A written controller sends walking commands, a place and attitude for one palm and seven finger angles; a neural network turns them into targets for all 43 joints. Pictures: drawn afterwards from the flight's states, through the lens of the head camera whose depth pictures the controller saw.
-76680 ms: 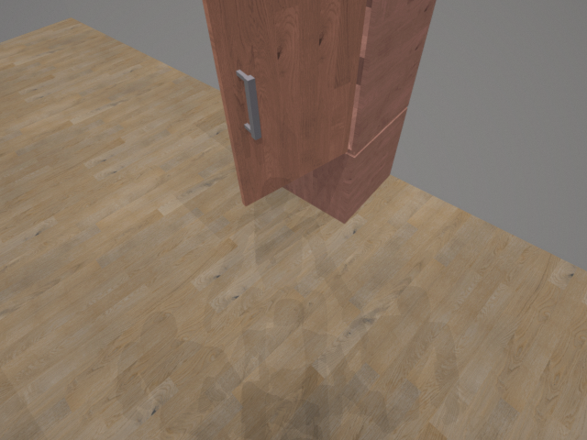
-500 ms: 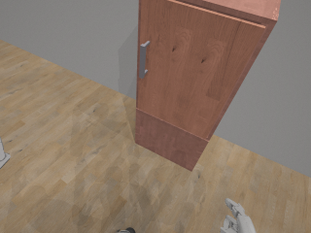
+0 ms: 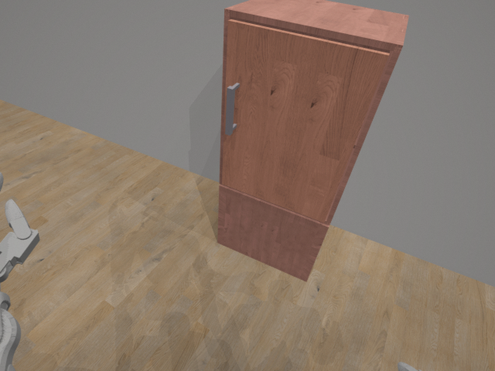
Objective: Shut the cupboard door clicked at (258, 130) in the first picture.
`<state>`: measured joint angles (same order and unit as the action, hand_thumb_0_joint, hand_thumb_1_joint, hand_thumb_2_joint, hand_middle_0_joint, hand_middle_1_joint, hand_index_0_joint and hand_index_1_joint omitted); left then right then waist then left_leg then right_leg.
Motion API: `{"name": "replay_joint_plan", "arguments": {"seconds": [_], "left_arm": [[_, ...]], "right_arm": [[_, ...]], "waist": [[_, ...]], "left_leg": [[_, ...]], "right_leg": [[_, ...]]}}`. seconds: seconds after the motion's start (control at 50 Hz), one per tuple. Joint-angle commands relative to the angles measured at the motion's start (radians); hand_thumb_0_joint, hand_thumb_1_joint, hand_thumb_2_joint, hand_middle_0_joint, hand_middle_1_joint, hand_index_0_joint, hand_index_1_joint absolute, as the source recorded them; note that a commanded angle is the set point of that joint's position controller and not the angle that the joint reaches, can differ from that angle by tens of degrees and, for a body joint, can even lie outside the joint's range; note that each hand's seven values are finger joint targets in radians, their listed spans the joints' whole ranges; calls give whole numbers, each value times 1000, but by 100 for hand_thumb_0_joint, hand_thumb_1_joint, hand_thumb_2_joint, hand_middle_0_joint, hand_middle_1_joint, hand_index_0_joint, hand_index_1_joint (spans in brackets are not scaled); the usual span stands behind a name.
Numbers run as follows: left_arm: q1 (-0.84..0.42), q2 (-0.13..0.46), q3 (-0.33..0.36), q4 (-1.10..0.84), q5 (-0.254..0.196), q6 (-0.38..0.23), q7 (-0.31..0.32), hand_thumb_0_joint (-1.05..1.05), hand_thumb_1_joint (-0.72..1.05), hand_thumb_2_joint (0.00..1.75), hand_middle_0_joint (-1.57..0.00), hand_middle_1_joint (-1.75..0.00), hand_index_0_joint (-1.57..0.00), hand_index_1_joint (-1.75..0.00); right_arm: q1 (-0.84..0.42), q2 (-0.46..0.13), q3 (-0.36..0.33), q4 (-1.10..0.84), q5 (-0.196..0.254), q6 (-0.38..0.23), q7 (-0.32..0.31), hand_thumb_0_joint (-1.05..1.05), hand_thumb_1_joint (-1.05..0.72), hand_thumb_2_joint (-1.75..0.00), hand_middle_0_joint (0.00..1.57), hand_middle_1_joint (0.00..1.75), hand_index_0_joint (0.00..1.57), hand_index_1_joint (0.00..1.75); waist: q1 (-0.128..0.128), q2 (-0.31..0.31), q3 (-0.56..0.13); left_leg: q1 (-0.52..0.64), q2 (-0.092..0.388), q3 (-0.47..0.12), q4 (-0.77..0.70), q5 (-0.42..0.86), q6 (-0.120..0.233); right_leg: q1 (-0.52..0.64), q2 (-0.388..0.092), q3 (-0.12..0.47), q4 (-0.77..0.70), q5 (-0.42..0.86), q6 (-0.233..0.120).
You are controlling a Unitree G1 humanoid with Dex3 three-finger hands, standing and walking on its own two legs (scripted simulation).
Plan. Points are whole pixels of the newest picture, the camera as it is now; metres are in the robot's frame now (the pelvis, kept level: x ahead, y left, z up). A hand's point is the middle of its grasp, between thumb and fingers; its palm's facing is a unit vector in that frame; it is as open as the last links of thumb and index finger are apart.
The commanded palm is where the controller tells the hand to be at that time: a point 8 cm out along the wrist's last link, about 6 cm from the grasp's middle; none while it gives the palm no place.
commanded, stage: stop stepping back and stand still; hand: left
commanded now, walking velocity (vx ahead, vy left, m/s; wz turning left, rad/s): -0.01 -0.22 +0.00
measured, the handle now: (232, 109) +0.86 +0.09 +0.03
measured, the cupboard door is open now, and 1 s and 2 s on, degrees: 0 0 0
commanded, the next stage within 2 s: let the arm hang, fingers relaxed in 0.38 s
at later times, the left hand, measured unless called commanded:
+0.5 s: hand (40, 254) +0.21 +0.28 +0.15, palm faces +0.47 -0.83 -0.30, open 7.4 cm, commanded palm none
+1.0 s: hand out of the picture -0.03 +0.24 -0.15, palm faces +0.01 -0.97 -0.23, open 7.2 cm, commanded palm none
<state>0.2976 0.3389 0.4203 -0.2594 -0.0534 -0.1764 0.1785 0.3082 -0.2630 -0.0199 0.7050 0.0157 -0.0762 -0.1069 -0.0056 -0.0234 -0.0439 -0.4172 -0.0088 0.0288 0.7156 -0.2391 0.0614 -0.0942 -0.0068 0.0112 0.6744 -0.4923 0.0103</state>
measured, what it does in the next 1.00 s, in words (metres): steps on the spot: right foot, then left foot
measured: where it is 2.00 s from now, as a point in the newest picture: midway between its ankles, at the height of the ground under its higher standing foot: outside the picture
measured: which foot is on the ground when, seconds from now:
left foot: down 0.00-0.28, up 0.30-0.50, down 0.52-1.00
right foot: up 0.00-0.24, down 0.26-1.00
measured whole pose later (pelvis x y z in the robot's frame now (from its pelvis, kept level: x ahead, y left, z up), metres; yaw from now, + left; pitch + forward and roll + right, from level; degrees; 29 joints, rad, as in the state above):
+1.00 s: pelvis -0.02 +0.05 +0.02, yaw -1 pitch -2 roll -1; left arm 0.36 0.21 0.01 1.02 0.01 0.04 0.02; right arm 0.26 -0.18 -0.01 1.00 -0.01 0.04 -0.02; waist 0.00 0.02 0.04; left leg -0.29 0.03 0.04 0.51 -0.18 0.01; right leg -0.09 0.00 -0.10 0.45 -0.32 -0.01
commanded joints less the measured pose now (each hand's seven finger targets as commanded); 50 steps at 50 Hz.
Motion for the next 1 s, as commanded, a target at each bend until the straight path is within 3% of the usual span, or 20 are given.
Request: {"name": "replay_joint_plan", "arguments": {"seconds": [0.0,0.1,0.18,0.22,0.24,0.26,0.3,0.36,0.44,0.46,0.48,0.5,0.52,0.56,0.6,0.64,0.68,0.78,0.88,0.98], "left_arm": [[-15,335,126,-648,-11,-141,-9,0,90,90,-20,-30,-20,-30],[439,331,224,-656,-37,-104,-11,0,90,90,-20,-30,-20,-30],[410,279,183,-426,-49,-33,-12,0,90,90,-20,-30,-20,-30],[345,267,157,-307,-40,8,-10,0,90,90,-20,-30,-20,-30],[281,282,156,-272,-35,17,-7,0,90,90,-20,-30,-20,-30],[200,290,144,-264,-37,16,-1,0,90,90,-20,-30,-20,-30],[123,247,101,-207,-27,10,5,0,90,90,-20,-30,-20,-30],[-1,193,-8,-191,3,0,-2,0,90,90,-20,-30,-20,-30],[-130,235,-24,-413,27,-47,10,0,90,90,-20,-30,-20,-30],[23,74,-294,406,108,122,-126,0,90,90,-20,-30,-20,-30],[121,13,-307,418,66,192,-167,0,90,90,-20,-30,-20,-30],[156,-40,-328,412,69,211,-175,0,90,90,-20,-30,-20,-30],[138,-87,-344,447,72,215,-171,0,90,90,-20,-30,-20,-30],[76,-47,-358,511,73,207,-176,0,90,90,-20,-30,-20,-30],[56,17,-356,644,75,193,-178,0,90,90,-20,-30,-20,-30],[50,64,-353,769,79,174,-170,0,90,90,-20,-30,-20,-30],[18,45,-368,880,77,167,-160,0,90,90,-20,-30,-20,-30],[52,-33,-368,1035,68,175,-149,0,90,90,-20,-30,-20,-30],[52,-51,-385,1173,68,186,-156,0,90,90,-20,-30,-20,-30],[84,-58,-395,1267,67,185,-157,0,90,90,-20,-30,-20,-30]], "right_arm": [[-151,-79,-27,-221,-27,-141,28,0,-90,-90,20,30,20,30],[-145,-53,-21,-254,-39,-119,58,0,-90,-90,20,30,20,30],[-139,-44,-9,-237,-36,-37,27,0,-90,-90,20,30,20,30],[-137,-45,-8,-227,-32,2,21,0,-90,-90,20,30,20,30],[-136,-48,-8,-219,-28,18,21,0,-90,-90,20,30,20,30],[-145,-55,-1,-210,-24,21,23,0,-90,-90,20,30,20,30],[-163,-65,-4,-208,-7,-3,27,0,-90,-90,20,30,20,30],[-187,-67,3,-196,-9,-16,22,0,-90,-90,20,30,20,30],[-216,-58,1,-196,-18,-66,4,0,-90,-90,20,30,20,30],[-139,-205,-41,-28,-49,-68,111,0,-90,-90,20,30,20,30],[-76,-148,-18,-76,-27,8,114,0,-90,-90,20,30,20,30],[-55,-163,-19,-86,-30,22,105,0,-90,-90,20,30,20,30],[-71,-160,-20,-66,-43,33,101,0,-90,-90,20,30,20,30],[-100,-175,-10,-92,-54,44,91,0,-90,-90,20,30,20,30],[-140,-158,-1,-76,-51,47,90,0,-90,-90,20,30,20,30],[-138,-110,0,-48,-42,60,88,0,-90,-90,20,30,20,30],[-120,-80,2,7,-50,73,85,0,-90,-90,20,30,20,30],[-67,-45,-1,130,-44,74,79,0,-90,-90,20,30,20,30],[-44,-30,-6,214,-36,94,74,0,-90,-90,20,30,20,30],[-14,-34,-4,279,-32,92,73,0,-90,-90,20,30,20,30]], "waist": [[3,207,-124],[20,361,-236],[-18,247,-97],[-26,64,-27],[-25,-67,7],[-17,-140,68],[-17,-210,54],[-8,-125,121],[14,-3,143],[-63,62,196],[-24,132,62],[-9,207,28],[10,253,-2],[15,159,-4],[38,-1,-56],[27,-208,-111],[7,-174,-90],[3,186,-72],[-6,77,92],[-5,15,131]], "left_leg": [[255,260,-495,-582,-326,-60],[223,181,-176,-585,-274,-123],[57,144,-78,-504,-319,-123],[-15,107,-35,-257,-246,-102],[-19,74,-16,-40,-166,-90],[-78,65,-21,93,-108,-80],[-184,52,-50,206,-122,-71],[-104,76,-8,89,-75,-65],[53,47,54,-56,-22,-42],[108,129,43,-20,294,-30],[200,121,-92,-85,468,4],[176,221,-200,-160,567,64],[151,280,-238,-213,531,91],[46,273,-318,-270,384,108],[34,189,-199,-201,374,34],[37,69,-51,-79,201,-45],[59,46,-32,-61,24,-63],[241,104,-66,-173,379,-30],[201,119,-91,-276,128,-32],[216,120,-91,-346,40,-33]], "right_leg": [[-197,63,35,115,-27,-18],[-59,109,-103,-48,10,-30],[51,102,-141,-288,36,-57],[-9,-50,34,-379,4,-125],[-134,-205,239,-484,-104,-184],[-189,-315,320,-545,-65,-228],[-105,-287,293,-478,122,-205],[-146,-223,118,-397,289,-170],[-186,-211,89,-368,400,-136],[-329,-254,-137,-101,690,-86],[-322,-114,-65,8,544,-33],[-293,-58,-99,119,262,1],[-301,-29,-101,149,20,1],[-215,-28,-54,106,-14,-7],[-58,-47,-28,-102,243,-13],[-14,-187,87,-204,572,-67],[-7,-232,102,-203,798,-139],[-80,-113,-3,-228,483,-57],[-139,-93,-5,-351,234,-62],[-150,-87,-4,-380,175,-59]]}}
